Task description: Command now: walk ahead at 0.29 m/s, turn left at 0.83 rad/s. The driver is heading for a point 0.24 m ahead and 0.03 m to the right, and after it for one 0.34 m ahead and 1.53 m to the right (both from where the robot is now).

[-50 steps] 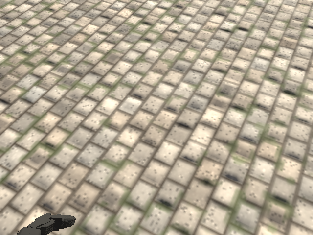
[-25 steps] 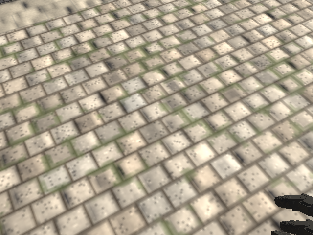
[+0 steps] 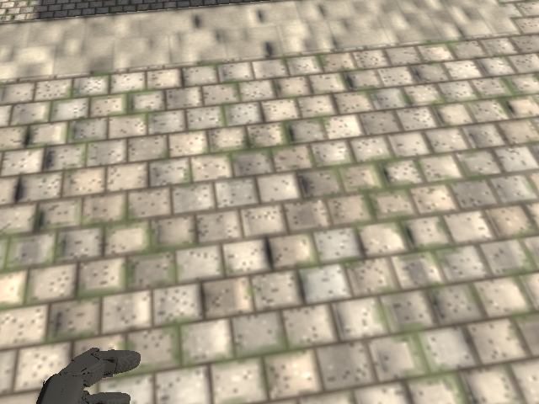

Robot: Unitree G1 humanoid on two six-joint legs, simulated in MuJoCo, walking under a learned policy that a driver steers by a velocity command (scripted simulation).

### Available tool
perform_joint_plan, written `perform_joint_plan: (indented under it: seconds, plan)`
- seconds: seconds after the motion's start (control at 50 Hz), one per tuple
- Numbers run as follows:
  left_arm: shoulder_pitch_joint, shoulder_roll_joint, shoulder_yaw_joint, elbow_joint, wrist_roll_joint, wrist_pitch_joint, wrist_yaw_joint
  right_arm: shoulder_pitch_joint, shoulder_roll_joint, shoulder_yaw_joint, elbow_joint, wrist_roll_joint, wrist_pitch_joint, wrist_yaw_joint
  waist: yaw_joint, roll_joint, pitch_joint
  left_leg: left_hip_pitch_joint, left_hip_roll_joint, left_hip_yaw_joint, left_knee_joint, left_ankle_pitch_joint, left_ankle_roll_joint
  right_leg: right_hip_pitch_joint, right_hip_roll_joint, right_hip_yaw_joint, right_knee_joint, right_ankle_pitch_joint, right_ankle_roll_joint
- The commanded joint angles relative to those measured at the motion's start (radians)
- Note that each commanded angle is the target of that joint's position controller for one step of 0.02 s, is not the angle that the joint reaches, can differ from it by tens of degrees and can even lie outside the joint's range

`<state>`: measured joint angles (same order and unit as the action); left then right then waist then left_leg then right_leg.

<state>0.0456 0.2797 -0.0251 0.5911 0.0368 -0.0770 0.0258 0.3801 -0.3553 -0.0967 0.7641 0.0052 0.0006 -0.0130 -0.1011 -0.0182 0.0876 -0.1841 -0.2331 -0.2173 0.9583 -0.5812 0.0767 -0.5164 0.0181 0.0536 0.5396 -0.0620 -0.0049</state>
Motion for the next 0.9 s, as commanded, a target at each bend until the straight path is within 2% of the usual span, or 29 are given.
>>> perform_joint_plan:
  seconds: [0.02, 0.04, 0.06, 0.1, 0.14, 0.18, 0.24, 0.28, 0.3, 0.32, 0.34, 0.36, 0.38, 0.4, 0.42, 0.44, 0.5, 0.58, 0.64, 0.68, 0.7, 0.72, 0.74, 0.76, 0.78, 0.8, 0.82, 0.84, 0.9]
  plan:
    - [0.25, 0.208, 0.086, -0.019, -0.009, 0.014, 0.011, 0.216, -0.055, 0.003, -0.073, -0.036, -0.002, -0.008, 0.065, -0.18, -0.518, -0.399, 0.108, 0.084, 0.549, -0.022, -0.051, 0.734, -0.533, 0.679, -0.058, 0.374, -0.271]
    - [0.159, 0.127, 0.068, -0.041, -0.013, 0.021, 0.017, 0.095, -0.073, 0.004, -0.08, -0.051, 0.01, 0.005, 0.074, -0.105, -0.384, -0.423, 0.134, 0.118, 0.511, 0.093, -0.062, 0.556, -0.429, 0.596, -0.172, -0.001, -0.272]
    - [0.13, 0.069, 0.049, -0.027, -0.011, 0.029, 0.013, -0.011, -0.078, 0.001, -0.094, -0.052, 0.02, 0.02, 0.086, -0.05, -0.275, -0.382, 0.143, 0.117, 0.437, 0.132, -0.079, 0.416, -0.322, 0.45, -0.218, -0.092, -0.222]
    - [0.186, 0.091, 0.054, 0.04, -0.01, 0.024, 0.002, -0.036, -0.033, 0.017, -0.1, -0.038, 0.041, 0.035, 0.084, -0.072, -0.176, -0.28, 0.136, 0.095, 0.296, 0.108, -0.083, 0.258, -0.243, 0.267, -0.224, 0.186, -0.197]
    - [0.188, 0.083, 0.051, 0.086, -0.009, 0.016, -0.02, -0.008, 0.024, 0.045, -0.087, -0.033, 0.049, 0.03, 0.041, -0.093, -0.187, -0.168, 0.14, 0.145, 0.082, 0.097, -0.078, 0.213, -0.18, 0.163, -0.209, 0.388, -0.169]
    - [0.19, 0.098, 0.059, 0.099, -0.008, 0.023, -0.033, -0.04, 0.036, 0.062, -0.092, -0.034, 0.048, 0.02, 0.048, -0.138, -0.202, -0.132, 0.149, 0.204, -0.075, 0.092, -0.082, 0.239, -0.153, 0.171, -0.207, 0.462, -0.182]
    - [0.207, 0.162, 0.096, 0.092, -0.012, 0.065, -0.05, -0.098, 0.002, 0.066, -0.113, -0.02, 0.054, 0.01, 0.066, -0.159, -0.195, -0.084, 0.135, 0.212, -0.196, 0.134, -0.066, 0.198, -0.15, 0.259, -0.233, 0.112, -0.187]
    - [0.184, 0.169, 0.111, 0.076, -0.022, 0.1, -0.054, -0.097, 0.004, 0.071, -0.121, -0.019, 0.049, 0.006, 0.041, -0.144, -0.147, 0.02, 0.124, 0.223, -0.357, 0.217, -0.04, 0.082, -0.124, 0.306, -0.264, -0.19, -0.153]
    - [0.176, 0.16, 0.116, 0.069, -0.029, 0.112, -0.051, -0.074, -0.003, 0.07, -0.12, -0.026, 0.04, 0.001, 0.022, -0.134, -0.118, 0.108, 0.129, 0.212, -0.464, 0.246, -0.017, -0.011, -0.093, 0.311, -0.263, -0.312, -0.11]
    - [0.174, 0.125, 0.111, 0.052, -0.036, 0.112, -0.047, -0.034, -0.055, 0.059, -0.12, -0.042, 0.031, -0.011, 0.008, -0.048, -0.107, 0.2, 0.253, 0.096, -0.583, 0.162, 0.021, -0.126, -0.038, 0.27, -0.195, -0.426, -0.044]
    - [0.162, 0.045, 0.097, 0.003, -0.056, 0.104, -0.047, -0.04, -0.156, 0.034, -0.136, -0.053, 0.029, -0.025, 0.009, 0.23, -0.12, 0.203, 0.553, -0.214, -0.749, -0.028, 0.104, -0.248, 0.101, 0.07, 0.094, -0.504, 0.005]
    - [0.186, 0.099, 0.11, 0.021, -0.013, 0.102, -0.034, -0.14, -0.161, 0.026, -0.149, -0.054, 0.031, -0.033, 0.041, 0.214, -0.051, -0.017, 0.676, -0.282, -0.804, 0.075, 0.173, -0.199, 0.074, -0.001, 0.336, -0.479, 0.019]
    - [0.211, 0.144, 0.132, 0.043, -0.007, 0.106, -0.036, -0.199, -0.068, 0.053, -0.162, -0.05, 0.021, -0.039, 0.095, 0.125, -0.035, -0.099, 0.604, -0.173, -0.771, 0.243, 0.179, -0.098, 0.03, 0.021, 0.465, -0.427, 0.017]
    - [0.273, 0.136, 0.137, 0.073, -0.01, 0.115, -0.041, -0.265, -0.012, 0.069, -0.167, -0.042, 0.011, -0.039, 0.153, 0.106, -0.03, -0.122, 0.533, -0.05, -0.744, 0.403, 0.152, -0.059, 0.027, 0.0, 0.55, -0.378, 0.023]
    - [0.314, 0.132, 0.14, 0.09, -0.008, 0.125, -0.045, -0.306, 0.009, 0.073, -0.179, -0.036, 0.002, -0.039, 0.177, 0.117, -0.05, -0.087, 0.486, 0.044, -0.72, 0.531, 0.131, -0.059, 0.018, -0.02, 0.618, -0.336, 0.032]
    - [0.33, 0.124, 0.14, 0.099, -0.009, 0.133, -0.052, -0.314, 0.017, 0.074, -0.187, -0.033, -0.004, -0.041, 0.176, 0.132, -0.068, -0.048, 0.465, 0.114, -0.694, 0.666, 0.13, -0.072, 0.01, -0.043, 0.665, -0.32, 0.044]
    - [0.236, 0.087, 0.125, 0.053, -0.026, 0.144, -0.075, -0.225, 0.006, 0.061, -0.168, -0.034, -0.002, -0.041, 0.118, 0.126, -0.096, 0.094, 0.473, 0.197, -0.637, 0.816, 0.131, -0.119, -0.024, -0.069, 0.567, -0.295, 0.068]
    - [0.138, 0.053, 0.105, -0.008, -0.029, 0.154, -0.096, -0.155, -0.044, 0.034, -0.143, -0.038, 0.0, -0.028, 0.063, 0.18, -0.115, 0.131, 0.511, 0.263, -0.581, 0.814, 0.111, -0.007, -0.037, -0.113, 0.321, -0.341, 0.049]
    - [0.118, 0.072, 0.11, -0.034, -0.036, 0.153, -0.093, -0.14, -0.077, 0.015, -0.133, -0.033, 0.0, -0.009, 0.056, 0.208, -0.135, 0.121, 0.534, 0.303, -0.506, 0.855, 0.081, 0.099, -0.006, -0.172, 0.182, -0.362, 0.017]
    - [0.145, 0.075, 0.115, -0.036, -0.028, 0.146, -0.086, -0.147, -0.086, 0.006, -0.128, -0.013, 0.001, -0.002, 0.091, 0.183, -0.144, 0.083, 0.538, 0.348, -0.395, 0.824, 0.031, 0.197, 0.013, -0.182, 0.024, -0.289, -0.009]
    - [0.209, 0.091, 0.122, -0.013, -0.016, 0.133, -0.073, -0.124, -0.084, 0.002, -0.115, -0.008, 0.002, 0.002, 0.13, 0.102, -0.17, 0.005, 0.512, 0.398, -0.262, 0.728, -0.026, 0.325, 0.018, -0.134, -0.106, -0.157, -0.029]
    - [0.286, 0.215, 0.152, -0.003, -0.002, 0.118, -0.056, -0.097, -0.057, 0.007, -0.139, -0.013, 0.004, 0.005, 0.156, -0.119, -0.193, -0.244, 0.433, 0.446, 0.003, 0.391, -0.097, 0.515, -0.171, 0.166, -0.19, 0.071, -0.083]
    - [0.336, 0.367, 0.191, -0.009, -0.025, 0.114, -0.052, -0.194, 0.021, 0.036, -0.237, -0.031, 0.016, 0.004, 0.172, -0.329, -0.198, -0.523, 0.248, 0.349, 0.138, -0.125, -0.154, 0.559, -0.399, 0.538, -0.171, 0.512, -0.271]
    - [0.38, 0.305, 0.187, 0.0, -0.04, 0.118, -0.049, -0.249, -0.026, 0.03, -0.224, -0.048, 0.027, -0.002, 0.223, -0.135, -0.219, -0.55, 0.289, 0.208, 0.245, -0.094, -0.152, 0.601, -0.374, 0.453, -0.152, 0.486, -0.314]
    - [0.316, 0.265, 0.17, -0.001, -0.037, 0.125, -0.041, -0.239, -0.019, 0.031, -0.212, -0.031, 0.027, -0.001, 0.181, -0.109, -0.169, -0.547, 0.296, 0.184, 0.245, 0.003, -0.143, 0.533, -0.317, 0.374, -0.157, 0.376, -0.293]
    - [0.218, 0.226, 0.157, -0.016, -0.031, 0.136, -0.032, -0.227, -0.026, 0.029, -0.193, -0.023, 0.02, -0.001, 0.134, -0.079, -0.107, -0.523, 0.312, 0.171, 0.188, 0.112, -0.14, 0.449, -0.237, 0.302, -0.179, 0.257, -0.244]
    - [0.152, 0.202, 0.149, -0.033, -0.04, 0.14, -0.026, -0.222, -0.042, 0.023, -0.19, -0.034, 0.019, -0.003, 0.109, -0.099, -0.094, -0.494, 0.305, 0.177, 0.16, 0.172, -0.142, 0.401, -0.187, 0.274, -0.187, 0.225, -0.215]
    - [0.124, 0.187, 0.143, -0.041, -0.037, 0.141, -0.026, -0.191, -0.048, 0.022, -0.168, -0.045, 0.023, -0.002, 0.096, -0.105, -0.115, -0.451, 0.288, 0.187, 0.166, 0.209, -0.146, 0.372, -0.155, 0.249, -0.181, 0.26, -0.208]
    - [0.159, 0.208, 0.151, -0.023, -0.033, 0.134, -0.034, -0.178, -0.03, 0.03, -0.159, -0.038, 0.032, 0.002, 0.102, -0.064, -0.147, -0.413, 0.257, 0.18, 0.089, 0.229, -0.148, 0.352, -0.133, 0.281, -0.167, 0.22, -0.207]
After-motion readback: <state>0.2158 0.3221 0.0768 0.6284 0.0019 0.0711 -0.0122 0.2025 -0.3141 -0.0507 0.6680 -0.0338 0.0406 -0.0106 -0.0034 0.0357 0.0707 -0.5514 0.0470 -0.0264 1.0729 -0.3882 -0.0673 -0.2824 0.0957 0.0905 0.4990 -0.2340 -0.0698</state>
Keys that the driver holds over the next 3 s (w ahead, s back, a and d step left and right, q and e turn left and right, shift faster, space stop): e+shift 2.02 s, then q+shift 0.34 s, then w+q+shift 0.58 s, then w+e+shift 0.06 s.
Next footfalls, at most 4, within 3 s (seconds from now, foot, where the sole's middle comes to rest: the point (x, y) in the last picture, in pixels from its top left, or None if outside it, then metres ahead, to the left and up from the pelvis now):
0.32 left None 0.12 0.07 -0.74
0.72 right None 0.07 -0.15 -0.74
1.16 left None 0.23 -0.04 -0.74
1.62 right None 0.01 -0.12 -0.74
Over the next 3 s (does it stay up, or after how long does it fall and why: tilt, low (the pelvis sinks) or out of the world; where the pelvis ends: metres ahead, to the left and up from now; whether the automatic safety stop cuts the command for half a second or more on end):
stays up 0.21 -0.36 -0.01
